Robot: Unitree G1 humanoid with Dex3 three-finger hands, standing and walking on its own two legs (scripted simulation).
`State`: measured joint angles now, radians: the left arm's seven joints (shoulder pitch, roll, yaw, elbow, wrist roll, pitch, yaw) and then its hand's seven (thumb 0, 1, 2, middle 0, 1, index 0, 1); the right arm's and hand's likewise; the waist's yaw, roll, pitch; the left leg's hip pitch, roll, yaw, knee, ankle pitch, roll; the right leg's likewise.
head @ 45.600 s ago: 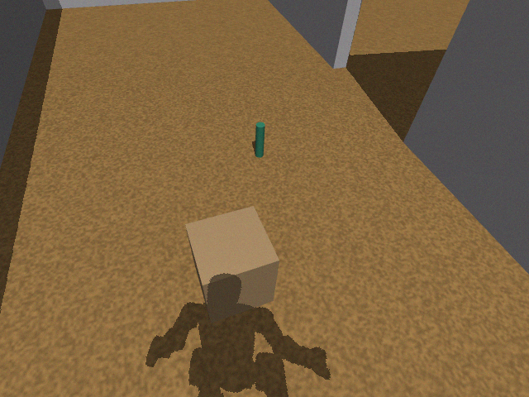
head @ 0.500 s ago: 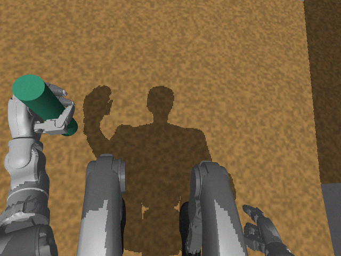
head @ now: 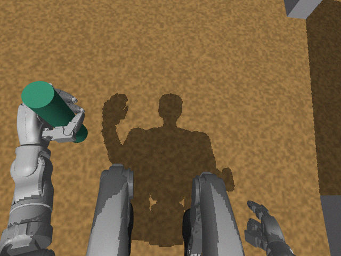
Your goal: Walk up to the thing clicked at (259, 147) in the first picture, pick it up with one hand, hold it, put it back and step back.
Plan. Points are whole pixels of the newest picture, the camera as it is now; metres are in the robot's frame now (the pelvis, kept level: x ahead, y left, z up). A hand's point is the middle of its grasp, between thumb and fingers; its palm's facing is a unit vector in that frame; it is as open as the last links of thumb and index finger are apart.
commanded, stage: lift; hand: left
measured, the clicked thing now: (62, 118) +0.38 +0.26 -0.01
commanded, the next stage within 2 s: hold in 1.60 s
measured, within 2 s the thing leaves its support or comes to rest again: neither
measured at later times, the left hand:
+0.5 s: hand (18, 71) +0.38 +0.24 +0.17, palm faces +0.24 -0.97 -0.04, open 6.4 cm
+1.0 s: hand out of the picture +0.38 +0.22 +0.26, palm faces +0.22 -0.98 -0.03, open 6.4 cm
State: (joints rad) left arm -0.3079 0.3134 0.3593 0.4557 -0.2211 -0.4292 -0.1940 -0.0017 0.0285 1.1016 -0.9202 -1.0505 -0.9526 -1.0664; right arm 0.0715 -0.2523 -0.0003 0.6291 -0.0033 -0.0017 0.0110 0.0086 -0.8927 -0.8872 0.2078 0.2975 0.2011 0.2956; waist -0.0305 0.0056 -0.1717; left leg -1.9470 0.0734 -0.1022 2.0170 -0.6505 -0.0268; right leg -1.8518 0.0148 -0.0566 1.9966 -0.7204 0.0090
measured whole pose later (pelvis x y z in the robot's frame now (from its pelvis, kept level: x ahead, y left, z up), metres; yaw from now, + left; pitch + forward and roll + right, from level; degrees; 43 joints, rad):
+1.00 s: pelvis +0.06 +0.01 +0.23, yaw +5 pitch +16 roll -3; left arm -0.10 0.22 0.16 0.34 -0.17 -0.32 -0.02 0.00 0.03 1.10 -0.92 -1.05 -0.95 -1.07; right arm 0.21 -0.21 0.01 0.63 0.01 -0.04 -0.03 0.01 -0.89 -0.89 0.21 0.30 0.20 0.30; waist -0.03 0.02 -0.10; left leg -0.96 0.06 -0.04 1.18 -0.50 -0.01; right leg -0.87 -0.01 -0.05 1.13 -0.54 0.02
